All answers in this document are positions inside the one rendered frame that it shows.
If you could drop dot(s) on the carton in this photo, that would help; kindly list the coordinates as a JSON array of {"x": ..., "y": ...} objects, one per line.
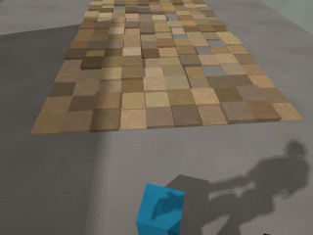
[{"x": 160, "y": 212}]

